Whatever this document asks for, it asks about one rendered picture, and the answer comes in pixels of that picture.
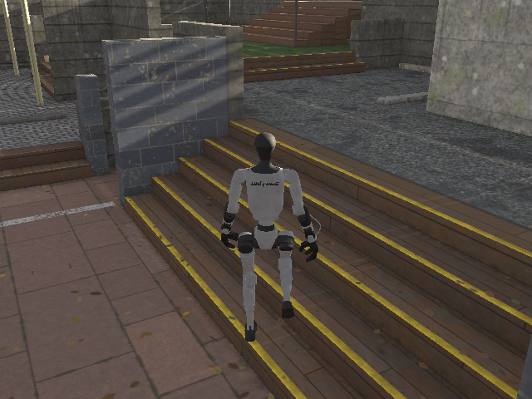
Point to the robot left hand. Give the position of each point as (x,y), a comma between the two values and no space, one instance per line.
(232,235)

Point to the robot right forearm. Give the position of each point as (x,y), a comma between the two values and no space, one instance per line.
(306,225)

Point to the robot right shin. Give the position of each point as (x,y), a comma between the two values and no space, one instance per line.
(286,280)

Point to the robot right hand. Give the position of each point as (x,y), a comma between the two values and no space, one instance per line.
(313,249)

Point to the robot left forearm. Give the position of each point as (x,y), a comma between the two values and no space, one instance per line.
(228,220)

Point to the left robot upper arm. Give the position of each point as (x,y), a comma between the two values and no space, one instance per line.
(235,190)

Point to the humanoid robot torso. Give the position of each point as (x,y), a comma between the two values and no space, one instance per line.
(265,200)

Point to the right robot upper arm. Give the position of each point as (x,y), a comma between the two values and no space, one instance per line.
(291,176)

